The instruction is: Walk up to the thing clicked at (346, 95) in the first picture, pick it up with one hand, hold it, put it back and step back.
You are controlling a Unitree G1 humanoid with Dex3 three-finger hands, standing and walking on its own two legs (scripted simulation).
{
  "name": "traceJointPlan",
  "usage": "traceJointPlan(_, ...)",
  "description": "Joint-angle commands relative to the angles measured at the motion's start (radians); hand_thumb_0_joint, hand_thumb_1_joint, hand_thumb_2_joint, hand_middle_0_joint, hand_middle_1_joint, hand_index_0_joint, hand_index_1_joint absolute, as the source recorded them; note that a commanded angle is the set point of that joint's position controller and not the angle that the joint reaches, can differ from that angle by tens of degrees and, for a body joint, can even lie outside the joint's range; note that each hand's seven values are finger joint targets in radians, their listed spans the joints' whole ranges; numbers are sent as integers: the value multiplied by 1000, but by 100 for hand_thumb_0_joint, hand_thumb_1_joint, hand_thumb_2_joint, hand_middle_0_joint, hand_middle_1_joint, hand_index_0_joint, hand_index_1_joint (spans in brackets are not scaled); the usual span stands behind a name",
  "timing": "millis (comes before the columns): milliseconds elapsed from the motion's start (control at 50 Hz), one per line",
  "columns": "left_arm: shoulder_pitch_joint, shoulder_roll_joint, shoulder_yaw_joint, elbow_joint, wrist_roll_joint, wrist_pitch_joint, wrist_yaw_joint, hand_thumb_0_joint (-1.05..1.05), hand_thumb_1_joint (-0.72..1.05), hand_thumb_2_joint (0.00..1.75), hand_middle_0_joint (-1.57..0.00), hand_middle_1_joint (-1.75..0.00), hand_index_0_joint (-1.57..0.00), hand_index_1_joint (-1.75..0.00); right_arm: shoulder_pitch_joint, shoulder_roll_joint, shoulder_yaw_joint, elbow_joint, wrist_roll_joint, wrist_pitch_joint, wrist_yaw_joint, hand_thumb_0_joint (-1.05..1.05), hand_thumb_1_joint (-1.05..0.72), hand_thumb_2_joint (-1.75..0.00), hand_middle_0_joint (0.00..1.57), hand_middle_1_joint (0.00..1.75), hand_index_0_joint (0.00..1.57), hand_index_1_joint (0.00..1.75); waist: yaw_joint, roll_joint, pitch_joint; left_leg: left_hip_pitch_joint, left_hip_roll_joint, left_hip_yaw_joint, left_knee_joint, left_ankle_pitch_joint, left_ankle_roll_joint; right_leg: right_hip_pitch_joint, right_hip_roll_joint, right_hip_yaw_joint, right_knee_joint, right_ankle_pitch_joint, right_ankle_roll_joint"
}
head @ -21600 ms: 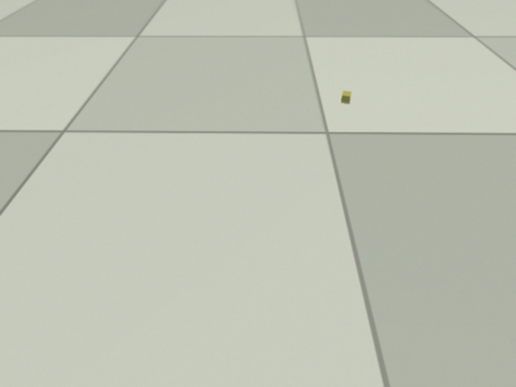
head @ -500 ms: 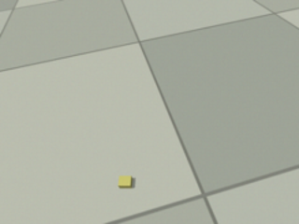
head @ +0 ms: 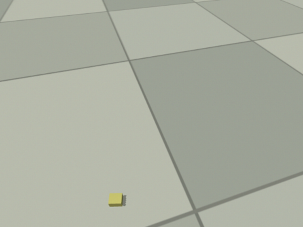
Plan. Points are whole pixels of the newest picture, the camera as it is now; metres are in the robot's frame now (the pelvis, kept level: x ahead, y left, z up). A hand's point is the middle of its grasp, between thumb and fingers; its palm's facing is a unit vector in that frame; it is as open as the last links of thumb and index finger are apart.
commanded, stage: walk up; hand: left
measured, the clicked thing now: (115, 199) +0.47 +0.24 -0.74
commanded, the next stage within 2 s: none
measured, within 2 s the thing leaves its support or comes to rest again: neither
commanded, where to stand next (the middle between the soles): +0.08 +0.01 m, yaw -1 degrees
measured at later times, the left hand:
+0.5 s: hand out of the picture +0.13 +0.24 -0.14, palm faces -0.06 -0.91 -0.41, open 7.4 cm
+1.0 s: hand out of the picture +0.18 +0.28 -0.16, palm faces +0.01 -0.91 -0.42, open 7.4 cm
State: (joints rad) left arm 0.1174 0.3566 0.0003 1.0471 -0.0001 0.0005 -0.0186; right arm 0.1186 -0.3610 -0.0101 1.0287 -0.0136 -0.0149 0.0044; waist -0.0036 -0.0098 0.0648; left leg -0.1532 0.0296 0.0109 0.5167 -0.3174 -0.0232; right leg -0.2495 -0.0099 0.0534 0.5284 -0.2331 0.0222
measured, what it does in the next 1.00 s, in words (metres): steps on the spot: left foot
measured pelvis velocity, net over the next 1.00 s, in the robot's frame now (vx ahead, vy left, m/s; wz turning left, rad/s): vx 0.02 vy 0.01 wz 0.02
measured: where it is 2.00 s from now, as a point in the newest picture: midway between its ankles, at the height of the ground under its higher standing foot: outside the picture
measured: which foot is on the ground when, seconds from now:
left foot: down 0.00-0.48, up 0.50-0.96, down 0.98-1.00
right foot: down 0.00-1.00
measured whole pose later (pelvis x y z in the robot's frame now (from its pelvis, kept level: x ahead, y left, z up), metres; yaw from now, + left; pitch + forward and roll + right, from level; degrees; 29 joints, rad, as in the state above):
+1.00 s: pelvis +0.02 +0.01 -0.03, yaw +1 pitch -3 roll +2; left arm 0.01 0.39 0.05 0.84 0.00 0.03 0.04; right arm 0.13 -0.39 -0.06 0.91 -0.02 0.04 -0.01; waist -0.01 -0.02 0.21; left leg -0.31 -0.03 -0.03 0.72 -0.37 -0.02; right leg -0.42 -0.12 -0.01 0.80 -0.33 0.02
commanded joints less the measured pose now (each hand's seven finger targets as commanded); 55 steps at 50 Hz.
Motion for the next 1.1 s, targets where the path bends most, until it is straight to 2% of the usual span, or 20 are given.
traceJointPlan(0,-59,231,55,-39,4,-33,15,0,90,90,-20,-30,-20,-30,-41,-215,-50,-44,8,-24,-13,0,-90,-90,20,30,20,30,-9,-9,-68,-14,65,-47,-129,62,54,60,-104,122,-135,190,-83)
traceJointPlan(200,-68,208,53,-3,8,-32,14,0,90,90,-20,-30,-20,-30,-65,-220,-50,-2,1,-26,-6,0,-90,-90,20,30,20,30,-1,-19,-98,55,90,-49,-206,88,51,68,-92,110,-189,145,-59)
traceJointPlan(220,-46,244,81,-24,25,-31,-4,0,90,90,-20,-30,-20,-30,20,-266,-73,-16,-2,-38,0,0,-90,-90,20,30,20,30,-18,-23,-160,119,77,-64,-182,-172,100,48,-32,67,-120,-204,-85)
traceJointPlan(280,-98,212,82,-56,35,-16,-24,0,90,90,-20,-30,-20,-30,89,-339,-106,-9,-10,-44,-5,0,-90,-90,20,30,20,30,-57,134,0,171,278,-297,-365,-438,208,-281,9,-23,141,-219,-52)
traceJointPlan(360,-72,216,92,-90,30,-36,-35,0,90,90,-20,-30,-20,-30,46,-313,-111,-65,-25,-57,-1,0,-90,-90,20,30,20,30,-24,128,97,101,292,-232,-297,-55,231,-253,-64,-6,114,-226,-54)
traceJointPlan(420,85,180,92,-29,25,-58,-16,0,90,90,-20,-30,-20,-30,-24,-231,-79,-98,-4,-37,5,0,-90,-90,20,30,20,30,60,113,4,-33,129,11,-19,311,108,123,5,-65,-155,84,-64)
traceJointPlan(440,135,233,102,-13,23,-62,2,0,90,90,-20,-30,-20,-30,-22,-164,-57,-116,13,-27,0,0,-90,-90,20,30,20,30,69,-51,-50,-129,56,72,147,262,45,245,-102,81,-192,380,-72)
traceJointPlan(460,139,297,108,-25,15,-65,20,0,90,90,-20,-30,-20,-30,-2,-123,-41,-125,23,-11,-6,0,-90,-90,20,30,20,30,68,-185,-81,-244,-55,21,249,-138,10,293,-268,344,-252,516,-117)
traceJointPlan(480,75,327,106,-56,21,-64,25,0,90,90,-20,-30,-20,-30,48,-157,-47,-107,22,9,-20,0,-90,-90,20,30,20,30,37,-95,-84,-182,-19,-88,277,-295,24,190,-348,403,-232,402,-213)
traceJointPlan(520,29,278,98,-75,13,-61,36,0,90,90,-20,-30,-20,-30,77,-182,-53,-71,23,19,-24,0,-90,-90,20,30,20,30,13,-63,-49,-190,-4,-138,354,-283,40,186,-306,293,-186,516,-224)
traceJointPlan(560,43,258,91,-76,-5,-62,57,0,90,90,-20,-30,-20,-30,115,-187,-55,-56,19,43,-22,0,-90,-90,20,30,20,30,-6,-68,-88,-215,-18,-183,363,-218,53,259,-250,166,-110,776,-112)
traceJointPlan(660,0,272,111,-148,-13,-35,96,0,90,90,-20,-30,-20,-30,129,-204,-74,-106,0,93,-21,0,-90,-90,20,30,20,30,-11,-75,-114,-260,-76,-173,612,-142,25,159,-288,115,-48,962,-185)
traceJointPlan(840,31,258,129,-218,21,-13,95,0,90,90,-20,-30,-20,-30,56,-223,-93,-199,-1,76,-25,0,-90,-90,20,30,20,30,62,-177,-163,-365,-26,-132,460,-149,4,262,-296,112,55,745,-266)
traceJointPlan(900,-68,266,120,-251,16,3,80,0,90,90,-20,-30,-20,-30,140,-220,-97,-162,1,50,-24,0,-90,-90,20,30,20,30,4,-233,-188,-196,-24,-40,202,-105,11,150,-256,79,125,580,-224)
traceJointPlan(940,-112,255,111,-265,0,26,66,0,90,90,-20,-30,-20,-30,189,-211,-102,-124,-6,28,-27,0,-90,-90,20,30,20,30,-42,-157,-157,-79,-79,48,-58,166,12,46,-177,17,241,374,-161)
traceJointPlan(960,-74,199,100,-267,-5,40,59,0,90,90,-20,-30,-20,-30,172,-258,-117,-133,-22,16,-31,0,-90,-90,20,30,20,30,-28,-31,-142,-4,9,-87,-87,342,37,-84,-94,-9,371,155,-104)
traceJointPlan(980,-57,139,93,-279,-9,48,60,0,90,90,-20,-30,-20,-30,129,-357,-130,-159,-35,10,-34,0,-90,-90,20,30,20,30,-7,234,-111,36,263,-472,-108,584,136,-322,87,-30,561,-375,-50)
traceJointPlan(1000,-81,212,112,-266,3,62,73,0,90,90,-20,-30,-20,-30,120,-415,-138,-174,-12,12,-31,0,-90,-90,20,30,20,30,-34,152,-122,-99,390,-582,-119,574,288,-231,91,123,669,-466,-44)
traceJointPlan(1020,-111,240,116,-253,9,62,76,0,90,90,-20,-30,-20,-30,85,-426,-141,-178,-10,9,-37,0,-90,-90,20,30,20,30,-40,189,-73,-194,424,-674,-169,460,346,-217,77,162,726,-457,-41)
traceJointPlan(1080,25,256,131,-213,10,71,40,0,90,90,-20,-30,-20,-30,23,-310,-120,-189,-16,-22,-66,0,-90,-90,20,30,20,30,44,58,-73,13,207,-285,-68,344,182,-347,78,228,766,-222,-50)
